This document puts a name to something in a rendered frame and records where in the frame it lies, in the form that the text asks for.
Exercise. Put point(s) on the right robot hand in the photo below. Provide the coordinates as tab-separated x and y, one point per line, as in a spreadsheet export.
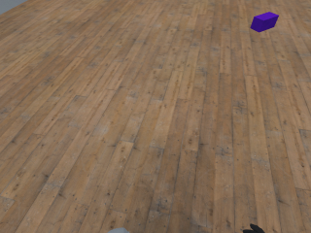
255	228

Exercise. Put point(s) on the carton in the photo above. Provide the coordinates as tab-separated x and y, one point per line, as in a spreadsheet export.
264	21

